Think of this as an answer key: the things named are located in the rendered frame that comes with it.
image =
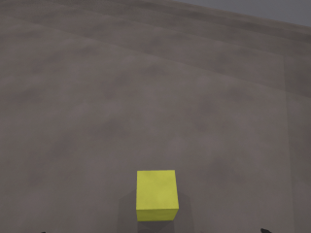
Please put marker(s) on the carton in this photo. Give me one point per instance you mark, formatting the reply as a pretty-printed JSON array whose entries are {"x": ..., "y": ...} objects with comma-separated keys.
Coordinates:
[{"x": 156, "y": 195}]

